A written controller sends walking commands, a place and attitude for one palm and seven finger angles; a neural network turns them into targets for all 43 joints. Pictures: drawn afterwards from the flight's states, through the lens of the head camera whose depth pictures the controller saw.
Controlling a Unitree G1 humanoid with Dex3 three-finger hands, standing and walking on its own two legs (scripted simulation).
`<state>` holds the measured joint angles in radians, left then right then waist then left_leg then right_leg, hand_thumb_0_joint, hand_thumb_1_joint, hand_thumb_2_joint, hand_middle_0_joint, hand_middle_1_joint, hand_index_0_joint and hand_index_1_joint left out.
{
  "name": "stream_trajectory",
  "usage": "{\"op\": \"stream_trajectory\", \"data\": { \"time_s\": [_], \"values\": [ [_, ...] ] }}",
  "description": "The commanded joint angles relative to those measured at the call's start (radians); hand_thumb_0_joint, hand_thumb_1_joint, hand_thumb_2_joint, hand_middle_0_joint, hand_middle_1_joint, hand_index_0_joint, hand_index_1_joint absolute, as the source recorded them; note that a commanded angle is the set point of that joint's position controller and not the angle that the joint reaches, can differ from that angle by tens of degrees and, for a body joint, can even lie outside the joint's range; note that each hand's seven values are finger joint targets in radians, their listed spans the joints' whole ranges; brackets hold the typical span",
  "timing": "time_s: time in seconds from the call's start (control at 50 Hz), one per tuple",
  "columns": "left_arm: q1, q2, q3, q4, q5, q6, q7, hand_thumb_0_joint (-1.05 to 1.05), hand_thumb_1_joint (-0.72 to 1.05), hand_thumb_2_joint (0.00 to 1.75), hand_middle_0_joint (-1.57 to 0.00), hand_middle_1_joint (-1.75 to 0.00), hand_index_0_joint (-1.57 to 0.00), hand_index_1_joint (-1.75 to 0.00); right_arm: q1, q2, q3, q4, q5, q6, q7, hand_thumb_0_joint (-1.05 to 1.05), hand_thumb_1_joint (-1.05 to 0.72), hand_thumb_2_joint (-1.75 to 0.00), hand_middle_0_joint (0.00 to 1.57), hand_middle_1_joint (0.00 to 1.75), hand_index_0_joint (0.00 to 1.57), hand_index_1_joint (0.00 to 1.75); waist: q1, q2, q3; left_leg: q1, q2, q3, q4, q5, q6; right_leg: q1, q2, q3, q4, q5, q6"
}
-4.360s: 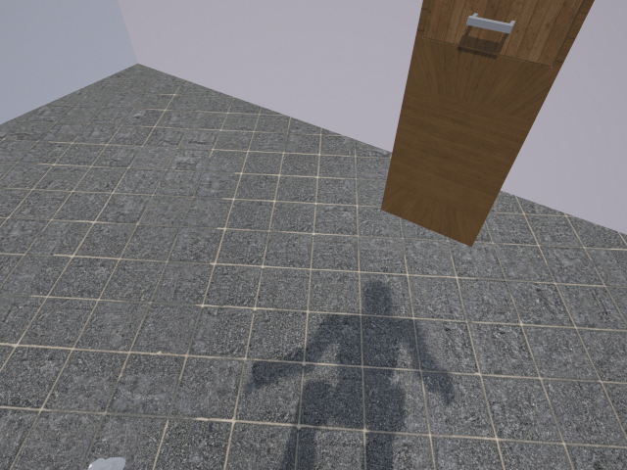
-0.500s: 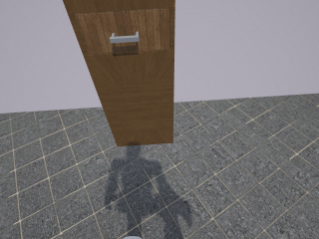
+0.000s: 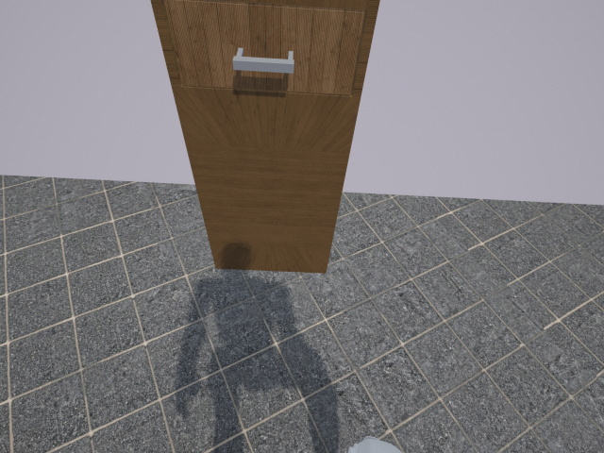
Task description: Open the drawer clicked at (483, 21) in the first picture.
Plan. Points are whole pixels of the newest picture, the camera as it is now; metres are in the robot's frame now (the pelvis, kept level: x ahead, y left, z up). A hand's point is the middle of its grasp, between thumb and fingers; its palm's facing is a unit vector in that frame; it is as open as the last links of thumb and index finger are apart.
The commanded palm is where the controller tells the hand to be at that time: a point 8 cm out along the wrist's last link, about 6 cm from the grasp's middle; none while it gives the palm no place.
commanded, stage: take the last steps up to it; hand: left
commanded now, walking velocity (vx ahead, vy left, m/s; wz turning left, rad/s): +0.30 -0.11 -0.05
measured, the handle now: (264, 59) +0.81 +0.13 +0.10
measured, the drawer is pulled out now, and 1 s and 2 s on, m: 0.00 0.00 0.00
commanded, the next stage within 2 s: come to a stop and stand still in 0.60 s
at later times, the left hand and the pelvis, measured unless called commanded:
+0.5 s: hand (229, 440) +0.17 +0.12 -0.19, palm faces +0.07 -0.99 -0.13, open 7.3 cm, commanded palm none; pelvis +0.18 -0.05 -0.01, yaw +1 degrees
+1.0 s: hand (259, 319) +0.37 +0.10 -0.17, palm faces +0.01 -0.97 -0.25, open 7.3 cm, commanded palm none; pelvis +0.31 -0.09 -0.01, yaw +0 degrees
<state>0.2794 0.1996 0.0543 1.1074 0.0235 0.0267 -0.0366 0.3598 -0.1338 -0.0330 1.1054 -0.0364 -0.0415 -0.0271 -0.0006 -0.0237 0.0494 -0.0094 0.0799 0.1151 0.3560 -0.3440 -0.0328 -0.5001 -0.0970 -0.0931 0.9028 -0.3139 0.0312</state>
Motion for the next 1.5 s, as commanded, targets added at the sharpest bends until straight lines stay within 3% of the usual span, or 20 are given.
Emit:
{"op": "stream_trajectory", "data": {
  "time_s": [0.0, 0.08, 0.12, 0.14, 0.2, 0.26, 0.46, 0.48, 0.52, 0.58, 0.64, 0.76, 0.84, 0.92, 1.04, 1.2, 1.22, 1.26, 1.3, 1.48],
  "values": [
    [-0.131, 0.016, 0.007, -0.106, -0.003, -0.039, -0.003, 0.0, 0.9, 0.9, -0.2, -0.3, -0.2, -0.3, 0.058, -0.19, -0.043, -0.014, -0.001, -0.01, -0.006, 0.0, -0.9, -0.9, 0.2, 0.3, 0.2, 0.3, -0.041, 0.208, 0.098, -0.086, 0.222, -0.078, -0.109, 0.35, 0.139, 0.012, 0.007, -0.043, -0.189, 0.039, -0.014],
    [0.121, 0.08, 0.033, -0.025, 0.001, -0.064, 0.005, 0.0, 0.9, 0.9, -0.2, -0.3, -0.2, -0.3, 0.021, -0.192, -0.047, -0.01, 0.01, -0.006, 0.001, 0.0, -0.9, -0.9, 0.2, 0.3, 0.2, 0.3, 0.092, 0.087, -0.033, -0.188, 0.15, -0.001, 0.22, 0.451, 0.079, 0.429, 0.073, -0.076, -0.38, 0.118, -0.058],
    [0.329, 0.257, 0.07, 0.029, -0.002, -0.082, 0.033, 0.0, 0.9, 0.9, -0.2, -0.3, -0.2, -0.3, 0.044, -0.08, -0.023, -0.067, 0.034, -0.011, 0.012, 0.0, -0.9, -0.9, 0.2, 0.3, 0.2, 0.3, 0.141, -0.304, -0.215, -0.56, -0.034, 0.02, 0.83, -0.246, 0.028, 0.747, -0.344, 0.523, -0.588, 0.105, -0.214],
    [0.285, 0.257, 0.067, 0.023, -0.012, -0.079, 0.041, 0.0, 0.9, 0.9, -0.2, -0.3, -0.2, -0.3, -0.03, -0.105, -0.027, -0.077, 0.036, -0.006, 0.012, 0.0, -0.9, -0.9, 0.2, 0.3, 0.2, 0.3, 0.152, -0.28, -0.198, -0.578, 0.007, -0.096, 0.949, -0.24, 0.052, 0.634, -0.342, 0.555, -0.647, 0.001, -0.241],
    [0.033, 0.118, 0.023, -0.048, -0.001, -0.08, 0.056, 0.0, 0.9, 0.9, -0.2, -0.3, -0.2, -0.3, -0.081, -0.09, -0.033, -0.078, 0.011, 0.004, 0.022, 0.0, -0.9, -0.9, 0.2, 0.3, 0.2, 0.3, 0.038, -0.032, -0.009, -0.57, 0.092, -0.104, 0.927, -0.049, 0.046, 0.313, -0.262, 0.317, -0.686, -0.089, -0.207],
    [0.0, 0.071, 0.004, -0.05, 0.005, -0.09, 0.059, 0.0, 0.9, 0.9, -0.2, -0.3, -0.2, -0.3, -0.011, -0.048, -0.027, -0.06, 0.006, 0.03, 0.029, 0.0, -0.9, -0.9, 0.2, 0.3, 0.2, 0.3, -0.021, -0.067, 0.009, -0.464, 0.083, -0.052, 0.744, -0.012, 0.021, 0.195, -0.192, 0.15, -0.708, 0.048, -0.182],
    [0.049, 0.088, 0.011, -0.021, -0.006, -0.084, 0.046, 0.0, 0.9, 0.9, -0.2, -0.3, -0.2, -0.3, -0.061, -0.076, -0.024, -0.089, 0.01, -0.005, 0.039, 0.0, -0.9, -0.9, 0.2, 0.3, 0.2, 0.3, -0.043, -0.008, 0.029, -0.172, 0.005, 0.048, 0.188, 0.151, 0.026, 0.203, -0.114, 0.072, -0.558, 0.083, -0.154],
    [0.054, 0.066, 0.005, -0.026, -0.009, -0.081, 0.042, 0.0, 0.9, 0.9, -0.2, -0.3, -0.2, -0.3, 0.014, -0.116, -0.032, -0.065, 0.007, -0.01, 0.032, 0.0, -0.9, -0.9, 0.2, 0.3, 0.2, 0.3, -0.076, 0.08, 0.005, -0.057, 0.037, -0.009, 0.128, 0.125, 0.042, 0.147, -0.066, 0.035, -0.415, 0.091, -0.127],
    [0.038, 0.017, -0.005, -0.085, -0.007, -0.077, 0.034, 0.0, 0.9, 0.9, -0.2, -0.3, -0.2, -0.3, 0.162, -0.27, -0.065, -0.04, -0.004, -0.007, 0.017, 0.0, -0.9, -0.9, 0.2, 0.3, 0.2, 0.3, -0.114, 0.404, -0.026, 0.033, 0.383, -0.527, -0.146, -0.008, 0.202, -0.083, 0.096, -0.051, 0.095, -0.276, -0.055],
    [-0.005, 0.023, 0.006, -0.078, 0.004, -0.069, 0.027, 0.0, 0.9, 0.9, -0.2, -0.3, -0.2, -0.3, 0.013, -0.176, -0.037, -0.075, 0.006, -0.011, 0.002, 0.0, -0.9, -0.9, 0.2, 0.3, 0.2, 0.3, -0.053, 0.14, 0.052, -0.124, 0.337, -0.38, -0.175, 0.028, 0.209, -0.129, -0.01, 0.078, 0.28, -0.114, -0.05],
    [0.057, -0.017, 0.004, -0.047, 0.005, -0.055, 0.027, 0.0, 0.9, 0.9, -0.2, -0.3, -0.2, -0.3, -0.026, -0.122, -0.029, -0.079, 0.009, -0.03, -0.003, 0.0, -0.9, -0.9, 0.2, 0.3, 0.2, 0.3, -0.008, 0.123, -0.018, -0.138, 0.245, -0.151, -0.137, 0.352, 0.165, -0.016, -0.022, 0.055, 0.173, -0.022, -0.018],
    [0.021, -0.042, -0.019, -0.05, -0.008, -0.037, 0.05, 0.0, 0.9, 0.9, -0.2, -0.3, -0.2, -0.3, -0.049, -0.137, -0.018, -0.049, 0.011, -0.01, -0.009, 0.0, -0.9, -0.9, 0.2, 0.3, 0.2, 0.3, -0.002, 0.172, -0.036, -0.114, 0.194, -0.023, -0.021, 0.76, 0.149, 0.149, 0.017, 0.003, -0.221, 0.051, 0.006],
    [0.083, 0.067, -0.001, -0.039, -0.002, -0.039, 0.064, 0.0, 0.9, 0.9, -0.2, -0.3, -0.2, -0.3, -0.063, -0.128, -0.033, -0.039, 0.026, 0.02, -0.007, 0.0, -0.9, -0.9, 0.2, 0.3, 0.2, 0.3, 0.035, 0.09, -0.039, -0.191, 0.116, 0.007, 0.111, 0.463, 0.058, 0.335, -0.024, 0.032, -0.455, 0.46, -0.005],
    [0.093, 0.181, 0.028, -0.053, -0.002, -0.038, 0.078, 0.0, 0.9, 0.9, -0.2, -0.3, -0.2, -0.3, -0.029, -0.08, -0.045, -0.062, 0.034, 0.076, -0.006, 0.0, -0.9, -0.9, 0.2, 0.3, 0.2, 0.3, 0.053, -0.291, -0.141, -0.339, -0.044, -0.033, 0.585, -0.312, 0.003, 0.401, -0.336, 0.288, -0.495, 1.057, -0.227],
    [-0.053, 0.162, 0.042, -0.138, 0.007, -0.019, 0.099, 0.0, 0.9, 0.9, -0.2, -0.3, -0.2, -0.3, -0.102, -0.096, -0.05, -0.099, 0.023, 0.102, 0.013, 0.0, -0.9, -0.9, 0.2, 0.3, 0.2, 0.3, 0.033, -0.146, -0.128, -0.437, -0.05, -0.128, 0.759, -0.158, -0.019, 0.349, -0.283, 0.188, -0.505, 0.742, -0.208],
    [-0.123, 0.178, 0.044, -0.177, 0.012, -0.001, 0.079, 0.0, 0.9, 0.9, -0.2, -0.3, -0.2, -0.3, -0.016, -0.095, -0.033, -0.112, 0.025, 0.066, 0.023, 0.0, -0.9, -0.9, 0.2, 0.3, 0.2, 0.3, -0.02, -0.186, -0.125, -0.144, -0.07, -0.033, 0.174, 0.04, 0.006, 0.18, -0.167, 0.167, -0.534, 0.085, -0.123],
    [-0.121, 0.147, 0.029, -0.177, 0.004, 0.004, 0.075, 0.0, 0.9, 0.9, -0.2, -0.3, -0.2, -0.3, 0.015, -0.109, -0.03, -0.102, 0.026, 0.057, 0.023, 0.0, -0.9, -0.9, 0.2, 0.3, 0.2, 0.3, -0.038, -0.097, -0.116, -0.055, -0.049, -0.061, 0.056, 0.082, 0.009, 0.094, -0.114, 0.132, -0.468, -0.06, -0.078],
    [-0.11, 0.038, 0.005, -0.195, -0.012, 0.014, 0.066, 0.0, 0.9, 0.9, -0.2, -0.3, -0.2, -0.3, -0.083, -0.236, -0.04, -0.15, 0.005, 0.048, 0.018, 0.0, -0.9, -0.9, 0.2, 0.3, 0.2, 0.3, -0.025, 0.341, 0.031, -0.359, 0.249, -0.466, -0.248, -0.268, 0.112, 0.04, 0.057, 0.034, -0.194, -0.177, 0.005],
    [-0.1, 0.072, 0.017, -0.156, 0.003, 0.023, 0.056, 0.0, 0.9, 0.9, -0.2, -0.3, -0.2, -0.3, -0.204, -0.221, -0.029, -0.167, 0.0, 0.043, 0.003, 0.0, -0.9, -0.9, 0.2, 0.3, 0.2, 0.3, 0.013, 0.282, 0.098, -0.481, 0.219, -0.447, -0.302, -0.345, 0.122, 0.097, 0.054, 0.136, -0.023, -0.079, -0.004],
    [-0.064, 0.048, -0.009, -0.093, -0.01, -0.011, 0.041, 0.0, 0.9, 0.9, -0.2, -0.3, -0.2, -0.3, -0.015, -0.19, -0.028, -0.065, 0.012, 0.018, -0.03, 0.0, -0.9, -0.9, 0.2, 0.3, 0.2, 0.3, -0.046, 0.156, -0.057, 0.072, 0.214, -0.242, -0.037, 0.75, 0.18, 0.038, 0.048, 0.09, -0.158, -0.111, 0.024]
  ]
}}
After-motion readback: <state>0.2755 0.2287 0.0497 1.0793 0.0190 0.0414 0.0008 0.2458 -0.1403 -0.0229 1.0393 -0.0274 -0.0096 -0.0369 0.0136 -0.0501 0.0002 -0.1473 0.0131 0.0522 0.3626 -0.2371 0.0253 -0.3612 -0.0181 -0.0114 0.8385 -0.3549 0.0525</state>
